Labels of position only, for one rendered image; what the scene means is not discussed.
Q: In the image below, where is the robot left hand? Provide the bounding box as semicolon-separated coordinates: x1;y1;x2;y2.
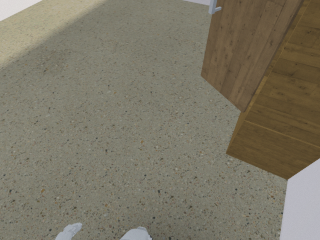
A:
55;222;82;240

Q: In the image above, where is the left robot thigh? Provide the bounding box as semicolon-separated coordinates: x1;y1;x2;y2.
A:
120;229;152;240

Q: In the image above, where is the robot left shin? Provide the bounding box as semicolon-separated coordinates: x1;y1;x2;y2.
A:
137;226;148;233

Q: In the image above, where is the cupboard door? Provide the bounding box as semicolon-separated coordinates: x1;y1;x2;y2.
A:
200;0;305;113

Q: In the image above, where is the handle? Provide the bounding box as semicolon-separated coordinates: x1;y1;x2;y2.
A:
208;0;222;15

